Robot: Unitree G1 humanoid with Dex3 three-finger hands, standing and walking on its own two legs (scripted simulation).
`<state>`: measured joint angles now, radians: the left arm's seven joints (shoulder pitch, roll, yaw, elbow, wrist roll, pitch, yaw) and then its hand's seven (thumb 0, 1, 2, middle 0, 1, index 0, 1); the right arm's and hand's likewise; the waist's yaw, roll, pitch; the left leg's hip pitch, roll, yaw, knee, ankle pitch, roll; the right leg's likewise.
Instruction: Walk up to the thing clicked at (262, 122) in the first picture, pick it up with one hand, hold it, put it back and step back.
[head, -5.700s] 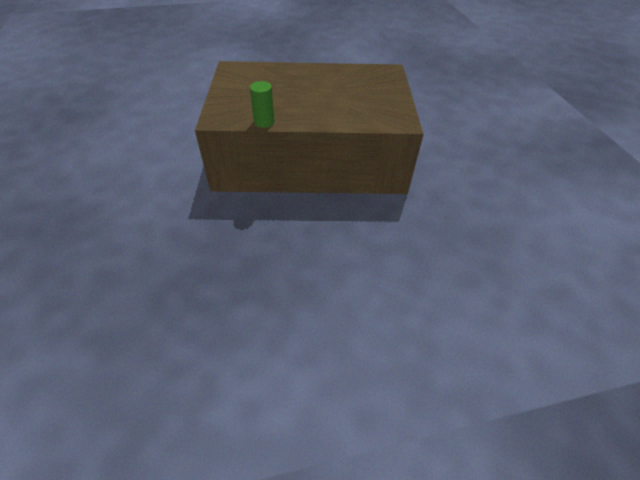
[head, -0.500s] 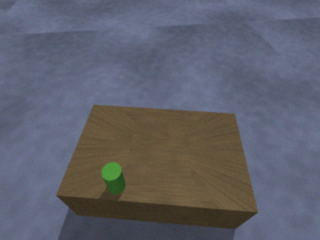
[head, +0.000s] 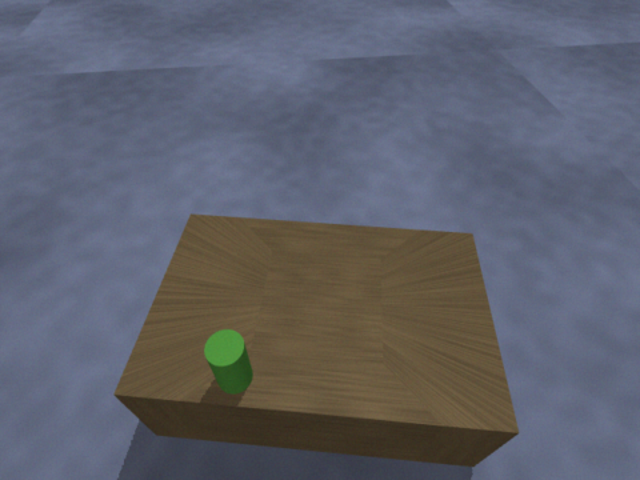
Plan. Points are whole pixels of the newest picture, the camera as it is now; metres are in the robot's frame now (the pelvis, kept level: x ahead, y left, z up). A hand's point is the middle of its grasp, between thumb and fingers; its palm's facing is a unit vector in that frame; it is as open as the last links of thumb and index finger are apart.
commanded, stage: stand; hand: left
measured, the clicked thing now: (230, 362) +0.42 +0.21 -0.38
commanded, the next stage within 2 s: go down in 1.86 s
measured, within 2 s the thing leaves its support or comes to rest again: neither
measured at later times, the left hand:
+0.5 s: hand out of the picture +0.08 +0.25 -0.15, palm faces -0.02 -0.94 -0.35, open 7.4 cm
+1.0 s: hand out of the picture +0.08 +0.24 -0.15, palm faces -0.02 -0.94 -0.35, open 7.4 cm
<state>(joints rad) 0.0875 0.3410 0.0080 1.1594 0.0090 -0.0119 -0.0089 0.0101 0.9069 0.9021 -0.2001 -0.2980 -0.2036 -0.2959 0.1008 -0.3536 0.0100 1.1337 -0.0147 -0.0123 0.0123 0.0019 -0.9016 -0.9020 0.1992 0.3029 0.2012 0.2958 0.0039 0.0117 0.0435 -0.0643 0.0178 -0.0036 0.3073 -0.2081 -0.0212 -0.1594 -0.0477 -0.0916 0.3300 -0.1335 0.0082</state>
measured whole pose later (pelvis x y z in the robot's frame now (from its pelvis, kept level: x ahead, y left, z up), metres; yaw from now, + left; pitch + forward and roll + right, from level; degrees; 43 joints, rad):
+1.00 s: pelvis +0.00 -0.01 +0.00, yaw +0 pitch -2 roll +0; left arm 0.10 0.34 0.00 1.15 0.01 -0.01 -0.01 0.01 0.91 0.90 -0.20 -0.30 -0.20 -0.30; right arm 0.13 -0.36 0.02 1.12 -0.02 -0.01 0.01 0.00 -0.90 -0.90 0.20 0.30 0.20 0.30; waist 0.00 0.02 0.05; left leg -0.05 0.03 0.00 0.30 -0.21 -0.03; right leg -0.16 -0.03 -0.09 0.34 -0.15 0.00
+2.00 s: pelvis +0.01 -0.01 +0.00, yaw -1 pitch -1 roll +0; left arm 0.11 0.34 0.01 1.11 0.00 -0.01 0.00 0.01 0.90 0.89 -0.19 -0.29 -0.20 -0.29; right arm 0.15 -0.36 0.02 1.09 0.00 0.00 0.00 0.00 -0.91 -0.91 0.20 0.30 0.20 0.30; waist 0.00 0.02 0.04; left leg -0.07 0.04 0.00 0.31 -0.22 -0.03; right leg -0.17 -0.03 -0.09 0.35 -0.15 -0.01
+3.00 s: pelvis +0.01 +0.03 -0.05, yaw +0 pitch +10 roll -3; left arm 0.31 0.32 0.12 0.24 0.01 0.49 -0.02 0.00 -0.50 0.06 -0.07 -0.03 -0.06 -0.03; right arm 0.26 -0.24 0.02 0.60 0.02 -0.18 -0.11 0.01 -0.88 -0.90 0.20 0.30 0.20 0.30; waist -0.03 0.03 -0.12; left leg -0.57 0.03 -0.02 0.89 -0.50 0.01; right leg -0.61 -0.06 -0.08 0.80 -0.35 0.04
